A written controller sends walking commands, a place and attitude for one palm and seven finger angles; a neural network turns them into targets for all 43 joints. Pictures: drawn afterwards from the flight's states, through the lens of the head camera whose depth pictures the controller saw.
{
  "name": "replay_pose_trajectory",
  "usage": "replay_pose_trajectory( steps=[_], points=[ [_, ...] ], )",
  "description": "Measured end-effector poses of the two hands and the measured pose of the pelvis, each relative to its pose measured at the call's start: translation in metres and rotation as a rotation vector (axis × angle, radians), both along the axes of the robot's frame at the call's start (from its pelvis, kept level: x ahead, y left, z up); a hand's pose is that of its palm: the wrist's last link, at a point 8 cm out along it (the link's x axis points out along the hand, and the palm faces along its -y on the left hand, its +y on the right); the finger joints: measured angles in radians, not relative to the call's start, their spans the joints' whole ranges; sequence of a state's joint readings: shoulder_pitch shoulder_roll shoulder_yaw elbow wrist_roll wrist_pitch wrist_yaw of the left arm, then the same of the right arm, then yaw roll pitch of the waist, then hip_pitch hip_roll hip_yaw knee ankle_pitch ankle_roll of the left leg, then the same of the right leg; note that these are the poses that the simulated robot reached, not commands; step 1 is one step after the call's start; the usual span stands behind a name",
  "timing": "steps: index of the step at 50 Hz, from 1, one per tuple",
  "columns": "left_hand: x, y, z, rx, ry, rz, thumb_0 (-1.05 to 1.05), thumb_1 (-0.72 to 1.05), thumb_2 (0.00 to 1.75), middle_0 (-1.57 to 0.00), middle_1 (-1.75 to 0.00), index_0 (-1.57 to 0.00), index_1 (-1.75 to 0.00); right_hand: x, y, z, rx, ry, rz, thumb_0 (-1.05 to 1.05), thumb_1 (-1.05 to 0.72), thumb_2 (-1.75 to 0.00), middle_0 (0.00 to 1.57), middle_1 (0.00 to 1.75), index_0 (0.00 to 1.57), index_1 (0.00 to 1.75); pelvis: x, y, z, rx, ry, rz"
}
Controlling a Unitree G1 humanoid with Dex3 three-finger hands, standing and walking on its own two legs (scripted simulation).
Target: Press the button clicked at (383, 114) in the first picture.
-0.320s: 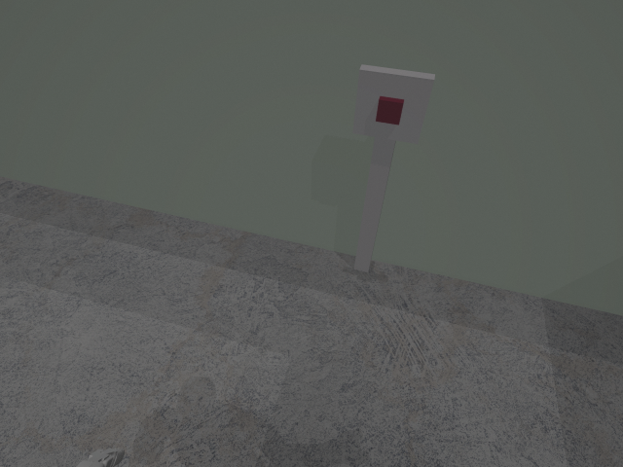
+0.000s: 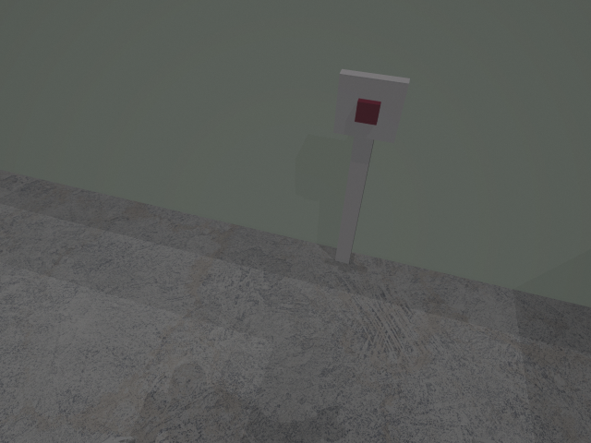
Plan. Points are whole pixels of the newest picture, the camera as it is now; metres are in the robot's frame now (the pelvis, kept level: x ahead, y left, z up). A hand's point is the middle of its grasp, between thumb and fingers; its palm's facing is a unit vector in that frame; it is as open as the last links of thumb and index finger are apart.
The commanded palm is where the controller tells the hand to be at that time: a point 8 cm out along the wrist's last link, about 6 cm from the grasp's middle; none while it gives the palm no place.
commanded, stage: stand and wait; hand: left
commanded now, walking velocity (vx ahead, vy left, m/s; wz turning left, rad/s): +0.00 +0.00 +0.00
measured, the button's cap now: (367, 111) +0.94 -0.13 -0.03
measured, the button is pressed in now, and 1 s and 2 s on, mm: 0 0 0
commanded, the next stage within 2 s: look at it before walking up in 0.50 s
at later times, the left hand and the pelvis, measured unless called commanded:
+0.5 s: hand out of the picture +0.06 +0.23 -0.15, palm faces -0.03 -0.94 -0.34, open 7.4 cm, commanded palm none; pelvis -0.02 -0.01 +0.00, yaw +0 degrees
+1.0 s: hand out of the picture +0.05 +0.23 -0.15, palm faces -0.04 -0.94 -0.33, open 7.4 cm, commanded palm none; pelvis -0.02 -0.01 +0.00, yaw -1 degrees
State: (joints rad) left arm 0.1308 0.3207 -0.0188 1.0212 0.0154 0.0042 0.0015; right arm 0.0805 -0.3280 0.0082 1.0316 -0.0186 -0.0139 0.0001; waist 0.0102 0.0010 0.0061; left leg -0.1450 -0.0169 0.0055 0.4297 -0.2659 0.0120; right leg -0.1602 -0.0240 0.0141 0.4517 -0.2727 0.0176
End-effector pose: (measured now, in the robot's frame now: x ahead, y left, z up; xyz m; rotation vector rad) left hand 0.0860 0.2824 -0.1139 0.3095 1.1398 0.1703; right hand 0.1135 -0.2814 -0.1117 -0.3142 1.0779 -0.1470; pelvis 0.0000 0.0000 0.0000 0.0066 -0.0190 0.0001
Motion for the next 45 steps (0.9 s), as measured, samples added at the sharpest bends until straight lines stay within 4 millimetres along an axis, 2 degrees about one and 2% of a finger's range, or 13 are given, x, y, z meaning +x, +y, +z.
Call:
replay_pose_trajectory(
  steps=[10,19,33,45],
  points=[
    [-0.028,-0.001,-0.002,0.015,0.070,0.025,0.01,0.91,0.90,-0.20,-0.30,-0.20,-0.30,-0.035,-0.018,-0.005,-0.016,0.092,-0.036,0.00,-0.90,-0.90,0.20,0.30,0.20,0.30,-0.006,-0.008,0.002,-0.001,-0.005,-0.001],
    [-0.037,-0.002,0.000,0.022,0.082,0.027,0.01,0.91,0.90,-0.20,-0.30,-0.20,-0.30,-0.059,-0.025,-0.007,-0.017,0.140,-0.056,0.00,-0.90,-0.90,0.20,0.30,0.20,0.30,-0.011,-0.013,0.003,-0.002,-0.009,-0.002],
    [-0.032,-0.009,0.000,0.008,0.053,0.008,0.01,0.91,0.90,-0.20,-0.30,-0.20,-0.30,-0.067,-0.023,-0.007,-0.006,0.128,-0.061,0.00,-0.90,-0.90,0.20,0.30,0.20,0.30,-0.019,-0.014,0.004,-0.003,-0.010,-0.007],
    [-0.039,-0.007,-0.002,0.006,0.077,0.013,0.01,0.91,0.90,-0.20,-0.30,-0.20,-0.30,-0.071,-0.020,-0.008,-0.003,0.144,-0.062,0.00,-0.90,-0.90,0.20,0.30,0.20,0.30,-0.019,-0.013,0.005,-0.002,-0.004,-0.008]
  ],
)
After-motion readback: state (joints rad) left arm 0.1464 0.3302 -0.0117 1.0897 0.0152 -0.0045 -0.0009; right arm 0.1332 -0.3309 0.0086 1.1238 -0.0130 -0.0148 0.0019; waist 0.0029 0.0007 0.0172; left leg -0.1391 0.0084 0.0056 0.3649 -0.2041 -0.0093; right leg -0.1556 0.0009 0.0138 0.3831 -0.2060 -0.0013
